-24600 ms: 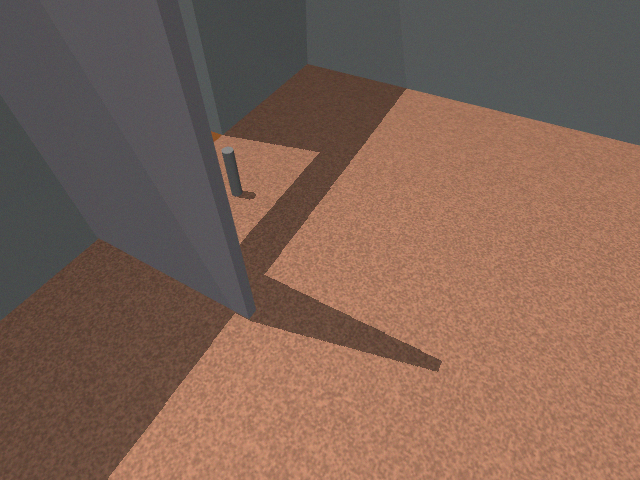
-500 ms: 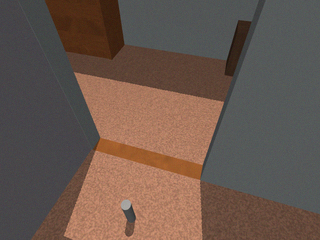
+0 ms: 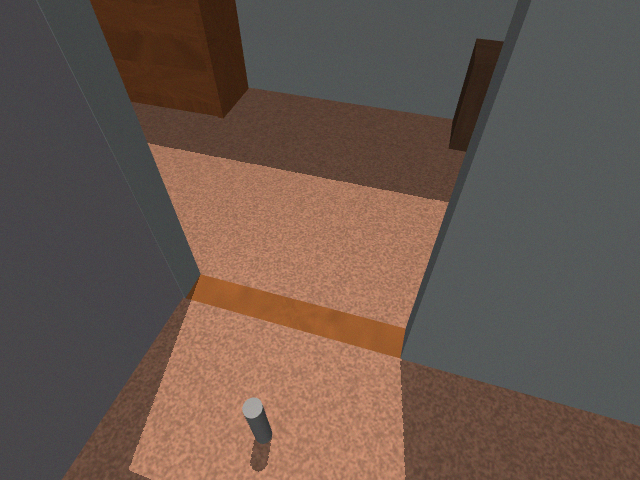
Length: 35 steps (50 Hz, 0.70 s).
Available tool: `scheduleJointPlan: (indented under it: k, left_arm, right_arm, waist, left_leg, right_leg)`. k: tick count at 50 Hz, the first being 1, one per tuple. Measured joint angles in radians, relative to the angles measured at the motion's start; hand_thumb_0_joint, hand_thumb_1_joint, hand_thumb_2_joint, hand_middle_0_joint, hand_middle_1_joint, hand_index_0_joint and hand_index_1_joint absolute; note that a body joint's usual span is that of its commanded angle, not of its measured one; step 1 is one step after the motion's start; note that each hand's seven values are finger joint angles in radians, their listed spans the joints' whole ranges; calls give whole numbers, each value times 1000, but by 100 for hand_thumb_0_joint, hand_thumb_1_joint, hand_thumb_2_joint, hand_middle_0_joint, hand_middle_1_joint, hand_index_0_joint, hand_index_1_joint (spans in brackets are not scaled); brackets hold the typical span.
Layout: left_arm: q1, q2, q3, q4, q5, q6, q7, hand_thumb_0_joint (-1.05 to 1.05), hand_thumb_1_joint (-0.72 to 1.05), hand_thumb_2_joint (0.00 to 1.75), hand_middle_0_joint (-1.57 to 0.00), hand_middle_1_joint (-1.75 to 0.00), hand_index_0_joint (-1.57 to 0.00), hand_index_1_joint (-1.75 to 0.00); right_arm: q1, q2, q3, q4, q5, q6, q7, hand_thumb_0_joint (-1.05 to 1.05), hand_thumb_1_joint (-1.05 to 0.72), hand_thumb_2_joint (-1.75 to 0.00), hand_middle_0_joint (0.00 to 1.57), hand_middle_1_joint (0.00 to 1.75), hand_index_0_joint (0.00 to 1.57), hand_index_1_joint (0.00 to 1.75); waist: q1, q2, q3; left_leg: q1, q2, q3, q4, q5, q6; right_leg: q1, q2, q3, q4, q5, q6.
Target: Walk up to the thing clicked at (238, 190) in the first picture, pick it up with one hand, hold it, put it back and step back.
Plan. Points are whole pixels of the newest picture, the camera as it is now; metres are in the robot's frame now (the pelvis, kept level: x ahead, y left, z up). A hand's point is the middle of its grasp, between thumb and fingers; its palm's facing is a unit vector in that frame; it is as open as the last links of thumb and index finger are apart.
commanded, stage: go down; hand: left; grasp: from the side
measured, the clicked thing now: (258, 422) +0.37 +0.19 -0.66
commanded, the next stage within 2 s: none
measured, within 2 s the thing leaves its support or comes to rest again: neither
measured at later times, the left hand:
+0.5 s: hand out of the picture +0.14 +0.27 -0.18, palm faces +0.05 -0.94 -0.33, open 16.0 cm
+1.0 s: hand out of the picture +0.14 +0.28 -0.20, palm faces +0.07 -0.95 -0.32, open 17.6 cm
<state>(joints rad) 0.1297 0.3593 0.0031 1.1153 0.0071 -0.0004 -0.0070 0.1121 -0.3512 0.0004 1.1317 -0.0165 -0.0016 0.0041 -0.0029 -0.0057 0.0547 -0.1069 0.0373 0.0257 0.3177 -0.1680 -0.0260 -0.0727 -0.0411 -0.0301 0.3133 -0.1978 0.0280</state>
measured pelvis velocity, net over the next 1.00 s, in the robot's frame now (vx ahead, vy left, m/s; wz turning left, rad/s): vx -0.01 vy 0.01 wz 0.01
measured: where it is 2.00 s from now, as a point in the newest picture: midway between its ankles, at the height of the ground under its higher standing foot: outside the picture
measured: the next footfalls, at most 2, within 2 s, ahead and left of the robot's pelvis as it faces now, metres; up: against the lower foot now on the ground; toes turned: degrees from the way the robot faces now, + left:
none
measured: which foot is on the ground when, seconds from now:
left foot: down 0.00-1.00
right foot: down 0.00-1.00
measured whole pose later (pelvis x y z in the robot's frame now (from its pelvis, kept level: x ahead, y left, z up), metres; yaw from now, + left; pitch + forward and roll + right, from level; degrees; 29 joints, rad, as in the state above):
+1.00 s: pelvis -0.01 +0.01 -0.08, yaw +0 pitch +15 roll -3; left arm 0.32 0.36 0.23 0.33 0.01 0.34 -0.09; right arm 0.24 -0.22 0.01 0.55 0.00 -0.16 -0.11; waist -0.04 0.01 -0.13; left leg -0.86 0.06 -0.04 1.10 -0.51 -0.02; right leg -0.78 -0.03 -0.05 1.03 -0.52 0.04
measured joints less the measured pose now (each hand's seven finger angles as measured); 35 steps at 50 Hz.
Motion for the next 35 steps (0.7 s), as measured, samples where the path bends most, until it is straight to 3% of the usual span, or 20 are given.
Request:
scheduleJointPlan:
  k: [3, 5, 9, 14, 26, 35]
  left_arm:
    - [0, -11, 16, -51, -20, -6, 12, 0, 88, 87, -20, -28, -21, -28]
    - [-53, -27, 48, -55, -18, -22, 15, 1, 83, 83, -18, -24, -19, -24]
    - [-168, -19, 126, -26, 29, -14, -8, 0, 66, 65, -12, -16, -13, -16]
    - [-167, -6, 183, -106, 63, 32, -27, 0, 38, 40, -8, -10, -9, -10]
    - [-20, -13, 213, -355, 52, 149, -57, 0, -28, 9, -7, -6, -8, -6]
    - [86, -16, 213, -574, 34, 239, -67, -1, -52, 3, -9, -6, -9, -7]
  right_arm:
    - [36, 3, 3, -88, 32, -7, -18, 0, -92, -90, 21, 29, 21, 30]
    - [62, 15, 1, -169, 51, -27, -33, 0, -94, -90, 21, 29, 21, 30]
    - [82, 63, -11, -270, 44, -41, -37, 0, -96, -91, 21, 29, 21, 30]
    - [122, 106, -19, -352, 36, -45, -30, 0, -95, -90, 21, 29, 21, 30]
    - [153, 97, -30, -467, 33, -88, -36, 1, -88, -89, 21, 30, 21, 30]
    - [125, 101, -20, -521, 28, -125, -74, 1, -86, -88, 21, 30, 21, 30]
  waist:
    - [-3, 3, -7]
    - [-3, 6, 3]
    - [-10, -7, -6]
    - [-25, -14, -36]
    - [-35, 3, -105]
    - [-33, 5, -144]
  left_leg:
    - [-50, -2, -7, 39, -12, 3]
    - [-103, -2, -14, 83, -24, 4]
    - [-225, 4, -17, 180, -54, 1]
    - [-304, 11, -11, 260, -93, 1]
    - [-504, 14, -19, 501, -212, 10]
    - [-621, 18, -38, 644, -280, 11]
  right_leg:
    - [-46, -2, -6, 37, -13, 0]
    - [-96, -4, -11, 80, -27, -2]
    - [-219, 0, -8, 179, -58, -5]
    - [-300, 5, 3, 255, -91, -6]
    - [-487, 2, 6, 473, -199, 5]
    - [-590, 4, -6, 599, -263, 9]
